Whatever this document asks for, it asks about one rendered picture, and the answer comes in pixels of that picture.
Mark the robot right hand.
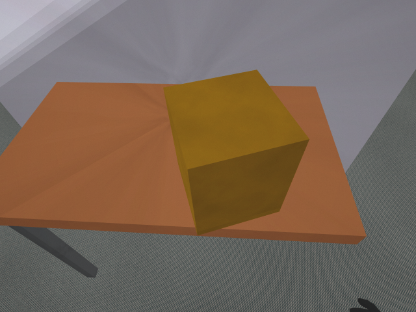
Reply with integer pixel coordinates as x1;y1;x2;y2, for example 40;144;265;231
349;298;381;312

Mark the table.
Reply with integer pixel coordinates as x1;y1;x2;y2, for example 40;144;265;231
0;82;366;278

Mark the carton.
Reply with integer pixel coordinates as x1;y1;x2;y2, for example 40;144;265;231
163;70;309;235

